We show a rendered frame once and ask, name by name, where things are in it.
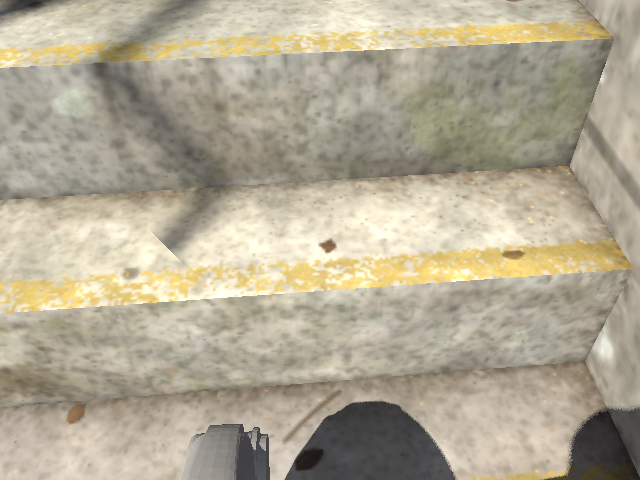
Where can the left robot shin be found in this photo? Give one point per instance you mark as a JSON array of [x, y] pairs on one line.
[[191, 442]]

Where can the robot left thigh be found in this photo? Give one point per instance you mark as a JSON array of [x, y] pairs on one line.
[[226, 452]]

